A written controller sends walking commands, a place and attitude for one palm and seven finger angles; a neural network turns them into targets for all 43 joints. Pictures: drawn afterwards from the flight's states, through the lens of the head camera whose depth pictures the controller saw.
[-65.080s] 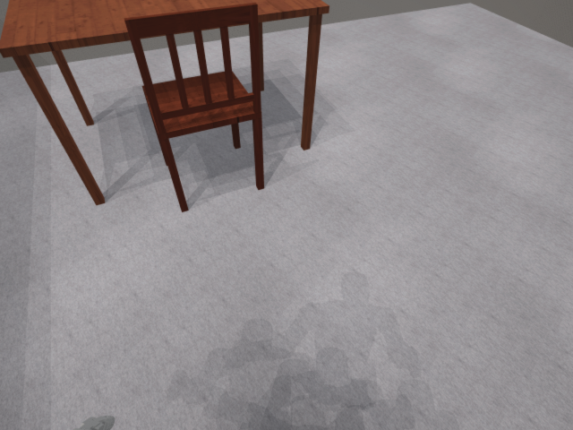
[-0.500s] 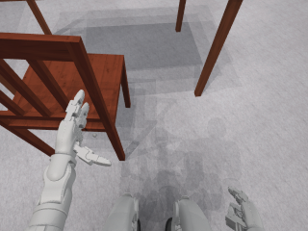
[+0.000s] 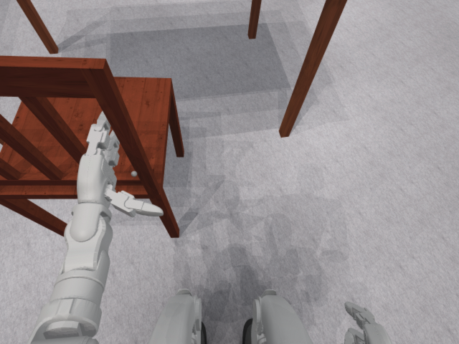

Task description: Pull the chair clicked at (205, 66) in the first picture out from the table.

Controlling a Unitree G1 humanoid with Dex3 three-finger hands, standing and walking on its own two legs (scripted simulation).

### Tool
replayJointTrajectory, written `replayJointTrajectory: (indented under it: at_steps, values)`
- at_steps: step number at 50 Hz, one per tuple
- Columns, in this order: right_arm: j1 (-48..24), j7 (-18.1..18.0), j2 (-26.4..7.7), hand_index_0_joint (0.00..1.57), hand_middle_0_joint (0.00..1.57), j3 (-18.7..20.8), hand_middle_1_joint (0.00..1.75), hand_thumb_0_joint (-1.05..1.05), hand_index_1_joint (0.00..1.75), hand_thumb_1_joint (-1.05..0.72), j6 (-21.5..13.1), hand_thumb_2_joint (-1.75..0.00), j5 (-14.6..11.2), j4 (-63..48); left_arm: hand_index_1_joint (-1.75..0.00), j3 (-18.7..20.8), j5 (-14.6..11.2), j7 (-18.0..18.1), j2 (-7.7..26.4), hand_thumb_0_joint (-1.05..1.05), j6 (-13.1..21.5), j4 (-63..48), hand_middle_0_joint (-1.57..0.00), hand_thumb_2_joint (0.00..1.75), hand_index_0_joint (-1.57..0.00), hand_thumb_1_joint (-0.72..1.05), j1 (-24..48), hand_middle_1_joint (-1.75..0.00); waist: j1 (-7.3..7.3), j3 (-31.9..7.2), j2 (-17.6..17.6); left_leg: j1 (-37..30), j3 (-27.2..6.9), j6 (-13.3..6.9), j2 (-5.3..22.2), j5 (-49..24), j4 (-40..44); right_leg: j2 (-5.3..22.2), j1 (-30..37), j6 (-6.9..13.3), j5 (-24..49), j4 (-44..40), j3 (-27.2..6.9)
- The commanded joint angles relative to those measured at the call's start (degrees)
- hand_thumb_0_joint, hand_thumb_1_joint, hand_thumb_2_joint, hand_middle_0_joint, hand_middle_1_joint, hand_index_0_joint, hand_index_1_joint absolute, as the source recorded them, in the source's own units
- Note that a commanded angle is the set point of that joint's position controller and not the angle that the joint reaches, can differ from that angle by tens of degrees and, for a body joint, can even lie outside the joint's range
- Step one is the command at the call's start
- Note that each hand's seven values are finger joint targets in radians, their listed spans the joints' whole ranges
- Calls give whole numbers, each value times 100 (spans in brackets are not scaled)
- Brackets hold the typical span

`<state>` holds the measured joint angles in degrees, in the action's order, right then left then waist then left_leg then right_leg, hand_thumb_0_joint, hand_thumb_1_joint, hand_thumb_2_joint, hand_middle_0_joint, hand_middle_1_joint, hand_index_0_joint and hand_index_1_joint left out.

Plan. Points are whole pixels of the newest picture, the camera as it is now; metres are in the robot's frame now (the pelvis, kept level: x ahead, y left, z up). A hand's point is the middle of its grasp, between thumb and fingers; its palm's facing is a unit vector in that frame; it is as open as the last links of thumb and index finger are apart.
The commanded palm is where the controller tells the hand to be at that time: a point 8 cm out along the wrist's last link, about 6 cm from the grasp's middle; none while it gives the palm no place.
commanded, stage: push the fingers through the gap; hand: left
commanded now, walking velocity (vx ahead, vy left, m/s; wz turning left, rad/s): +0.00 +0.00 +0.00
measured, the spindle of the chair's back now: (19, 143) +0.45 +0.38 +0.01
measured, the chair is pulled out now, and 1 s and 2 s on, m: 0.17 0.17 0.17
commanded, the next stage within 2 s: hook a spindle and tug to test in 0.80 s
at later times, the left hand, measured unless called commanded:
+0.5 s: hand (138, 156) +0.42 +0.16 +0.02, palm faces +0.04 -1.00 -0.03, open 16.9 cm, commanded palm +0.39 +0.21 +0.02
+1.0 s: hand (136, 160) +0.42 +0.17 +0.01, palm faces +0.04 -1.00 -0.01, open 16.9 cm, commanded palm +0.39 +0.22 +0.02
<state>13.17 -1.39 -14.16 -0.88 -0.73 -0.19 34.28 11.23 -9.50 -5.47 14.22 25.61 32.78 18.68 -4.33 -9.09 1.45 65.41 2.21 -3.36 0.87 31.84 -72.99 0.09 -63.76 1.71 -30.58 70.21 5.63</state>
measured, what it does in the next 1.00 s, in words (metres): stands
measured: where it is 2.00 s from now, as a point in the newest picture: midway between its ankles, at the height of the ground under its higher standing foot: outside the picture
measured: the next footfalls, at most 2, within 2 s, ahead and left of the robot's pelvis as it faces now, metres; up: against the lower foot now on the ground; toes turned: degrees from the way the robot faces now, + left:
none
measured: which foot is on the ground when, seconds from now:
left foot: down 0.00-1.00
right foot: down 0.00-1.00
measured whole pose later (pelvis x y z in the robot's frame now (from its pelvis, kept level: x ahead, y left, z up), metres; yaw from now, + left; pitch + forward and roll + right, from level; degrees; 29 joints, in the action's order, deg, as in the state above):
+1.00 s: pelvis -0.01 +0.00 +0.00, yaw +0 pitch +25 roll -3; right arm 13.7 -0.5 -14.2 -1.2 2.3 0.1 35.1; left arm 14.6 -8.9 -7.8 16.2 28.6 46.3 28.7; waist -5.7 -9.0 1.4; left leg 66.8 2.2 -3.4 1.1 31.2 -73.2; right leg -0.2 -65.1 1.7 -29.8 70.2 5.6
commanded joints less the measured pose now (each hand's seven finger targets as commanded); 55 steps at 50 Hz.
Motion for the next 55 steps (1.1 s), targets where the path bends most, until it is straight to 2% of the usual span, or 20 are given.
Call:
replayJointTrajectory:
  at_steps: [1,5,10,11,14,15,18,20,23,27,31,37,40,41,42,45,47,49,51,55]
  values:
    - [431,-15,-880,20,20,371,30,0,30,-90,-142,-90,10,-499,-8,29,55,-39,734,0,485,-978,-6,30,-6,-50,1547,-8,-121,-2542,292,-2084,-652,287,19,-2320,904,-128,1070,-25,1742,-775,-330]
    - [488,10,-917,20,20,391,30,0,30,-90,-68,-90,-18,-459,-8,-132,46,-119,558,0,377,-678,-6,30,-6,-50,1808,-8,-183,-2420,264,-2163,-714,310,40,-2219,983,-126,911,-25,1590,-838,-279]
    - [526,35,-884,20,20,403,30,0,30,-90,-6,-90,7,-486,-8,104,42,42,705,0,473,-806,-6,30,-6,-50,1946,-8,-96,-2697,255,-2321,-702,331,38,-2606,972,-125,1059,-28,1866,-781,-286]
    - [552,30,-905,20,20,396,30,0,30,-90,6,-90,31,-459,-8,302,54,118,937,0,529,-811,-6,30,-6,-50,2063,-8,-87,-2740,203,-2230,-708,321,27,-2617,933,-133,1110,-26,1915,-735,-300]
    - [544,50,-853,20,20,375,30,0,30,-90,43,-90,45,-425,-8,244,185,166,896,0,638,-588,-6,30,-6,-50,2238,-8,-154,-2572,135,-1995,-627,285,4,-2334,897,-138,1143,-51,1832,-772,-360]
    - [549,42,-866,20,20,373,30,0,30,-90,57,-90,48,-412,-8,388,209,183,1072,0,675,-540,-6,30,-6,-50,2296,-8,-112,-2546,131,-1884,-610,286,-4,-2238,902,-137,1214,-40,1798,-769,-383]
    - [555,30,-874,20,20,363,30,0,30,-90,88,-90,51,-394,-8,371,210,107,1073,0,707,-366,-6,30,-6,-50,2478,-8,-160,-2600,346,-1954,-598,297,-4,-2247,890,-134,1114,-32,1791,-762,-390]
    - [586,41,-863,20,20,365,30,0,30,-90,91,-90,42,-384,-8,225,149,5,877,0,682,-279,-6,30,-6,-50,2552,-8,-207,-2660,336,-2017,-588,287,-8,-2283,877,-142,1146,-40,1838,-809,-397]
    - [595,62,-891,20,20,379,30,0,30,-90,121,-90,22,-422,-8,247,57,-111,857,0,628,-238,-6,30,-6,-50,2280,-8,-143,-2815,338,-2164,-607,299,7,-2446,915,-152,1197,-32,1915,-826,-375]
    - [601,68,-896,20,20,370,30,0,30,-90,157,-90,1,-434,-8,304,43,-150,942,0,584,-151,-6,30,-6,-50,2261,-8,-163,-2610,148,-1916,-579,261,-4,-2241,955,-150,1311,-43,1857,-875,-383]
    - [578,29,-889,20,20,349,30,0,30,-90,161,-90,16,-428,-8,626,38,-74,1283,0,700,-87,-6,30,-6,-50,2471,-8,-146,-2378,-44,-1426,-502,206,-55,-1783,910,-148,1475,-59,1646,-920,-492]
    - [570,35,-883,20,20,370,30,0,30,-90,129,-90,41,-392,-8,449,92,-133,1176,0,941,-391,-6,30,-6,-50,2597,-8,-137,-2789,515,-2105,-568,279,-2,-2155,906,-161,1170,-22,1709,-831,-436]
    - [565,47,-905,20,20,349,30,0,30,-90,139,-90,17,-351,-8,170,60,-261,873,0,785,77,-6,30,-6,-50,2583,-8,-281,-2354,225,-1800,-587,250,-16,-1736,939,-163,1063,-43,1395,-950,-411]
    - [599,37,-942,20,20,356,30,0,30,-90,148,-90,12,-346,-8,303,68,-270,1030,0,740,250,-6,30,-6,-50,2567,-8,-265,-2221,181,-1685,-607,246,-16,-1602,963,-167,1027,-27,1262,-953,-406]
    - [581,34,-934,20,20,349,30,0,30,-90,149,-90,6,-345,-8,218,71,-285,929,0,696,300,-6,30,-6,-50,2688,-8,-309,-2243,188,-1619,-579,222,-34,-1549,933,-156,1020,-47,1260,-956,-424]
    - [588,8,-949,20,20,359,30,0,30,-90,157,-90,6,-379,-8,539,7,-275,1231,0,663,298,-6,30,-6,-50,2700,-8,-199,-2438,82,-1522,-539,212,-53,-1595,890,-139,1236,-54,1356,-950,-482]
    - [583,1,-940,20,20,331,30,0,30,-90,160,-90,16,-422,-19,690,-2,-252,1410,0,729,185,-10,30,-10,-50,2728,-19,-128,-2624,154,-1584,-545,215,-57,-1738,890,-149,1321,-40,1482,-890,-485]
    - [557,11,-899,20,20,347,30,0,30,-90,138,-90,37,-437,-30,623,-6,-219,1327,0,863,-211,-13,30,-13,-50,2855,-30,-92,-2928,399,-1901,-558,240,-43,-2023,861,-149,1300,-33,1650,-822,-473]
    - [567,35,-900,20,20,345,30,0,30,-90,134,-90,46,-436,-41,490,10,-208,1212,0,895,-236,-17,30,-17,-50,2773,-41,-137,-2937,527,-2079,-605,270,-19,-2183,868,-170,1149,-12,1687,-789,-423]
    - [622,71,-916,20,20,370,30,0,30,-90,167,-90,31,-386,-63,305,81,-208,1007,0,771,-22,-24,30,-24,-50,2549,-63,-202,-2628,346,-2007,-619,282,18,-2180,896,-176,1057,-29,1681,-822,-374]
